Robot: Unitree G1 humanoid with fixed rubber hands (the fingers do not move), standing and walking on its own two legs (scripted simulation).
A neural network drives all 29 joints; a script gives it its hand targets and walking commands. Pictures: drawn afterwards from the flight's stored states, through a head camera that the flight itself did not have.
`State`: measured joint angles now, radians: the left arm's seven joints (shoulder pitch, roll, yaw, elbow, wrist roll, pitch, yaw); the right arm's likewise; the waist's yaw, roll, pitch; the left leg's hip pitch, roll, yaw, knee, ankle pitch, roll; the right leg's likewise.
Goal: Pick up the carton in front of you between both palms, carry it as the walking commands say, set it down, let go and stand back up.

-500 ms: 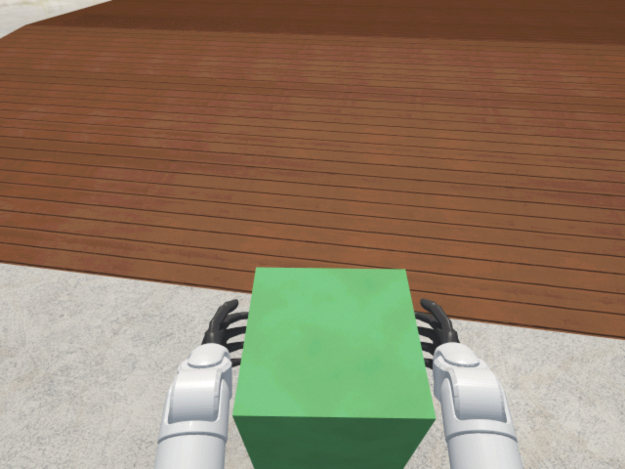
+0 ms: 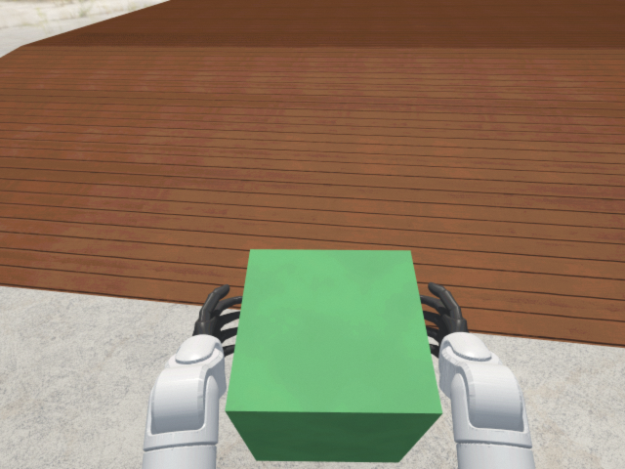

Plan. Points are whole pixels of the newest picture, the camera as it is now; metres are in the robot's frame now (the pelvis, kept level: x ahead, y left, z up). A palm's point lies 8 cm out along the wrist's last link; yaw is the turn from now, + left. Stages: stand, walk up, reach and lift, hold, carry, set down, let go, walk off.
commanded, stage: carry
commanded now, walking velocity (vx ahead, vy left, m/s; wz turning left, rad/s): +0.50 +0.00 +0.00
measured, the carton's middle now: (328, 362) +0.30 +0.00 +0.02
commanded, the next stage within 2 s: none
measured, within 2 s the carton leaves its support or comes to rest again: neither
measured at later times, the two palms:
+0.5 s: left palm (244, 235) +0.49 +0.13 +0.10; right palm (430, 237) +0.47 -0.17 +0.10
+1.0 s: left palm (270, 147) +0.79 +0.12 +0.11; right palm (403, 145) +0.80 -0.18 +0.11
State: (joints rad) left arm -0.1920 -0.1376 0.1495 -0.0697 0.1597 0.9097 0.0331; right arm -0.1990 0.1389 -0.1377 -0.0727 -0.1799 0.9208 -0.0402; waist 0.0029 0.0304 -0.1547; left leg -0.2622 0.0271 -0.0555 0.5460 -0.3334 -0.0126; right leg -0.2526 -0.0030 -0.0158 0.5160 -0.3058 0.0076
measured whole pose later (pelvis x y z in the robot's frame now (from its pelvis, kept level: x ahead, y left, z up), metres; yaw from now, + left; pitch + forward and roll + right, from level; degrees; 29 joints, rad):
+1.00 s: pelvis +0.56 -0.03 +0.01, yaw +1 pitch +4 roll +1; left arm 0.04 -0.13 0.03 -0.58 0.02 1.16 0.13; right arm 0.05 0.13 -0.04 -0.61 -0.05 1.18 -0.13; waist 0.01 0.01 -0.12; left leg -0.62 0.10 0.17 0.60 -0.03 0.01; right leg 0.05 -0.03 -0.23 0.21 -0.32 -0.01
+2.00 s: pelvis +1.25 +0.01 +0.01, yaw +0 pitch +5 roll +2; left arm -0.54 -0.08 0.24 -0.31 -0.04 1.13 0.18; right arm -0.55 0.13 -0.24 -0.31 -0.02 1.13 -0.17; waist -0.01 -0.03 0.06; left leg -0.63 -0.01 0.17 0.71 -0.30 0.07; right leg -0.18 -0.07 -0.09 0.73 -0.56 -0.03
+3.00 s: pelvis +1.87 +0.03 +0.11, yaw +0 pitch +5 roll +0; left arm -0.59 -0.14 0.33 -0.17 0.04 1.21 0.18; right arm -0.59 0.09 -0.27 -0.12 0.01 1.18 -0.20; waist -0.10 0.00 -0.02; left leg -0.37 0.01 0.13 0.55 -0.40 0.04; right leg -0.68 -0.01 -0.03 1.32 -0.41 -0.05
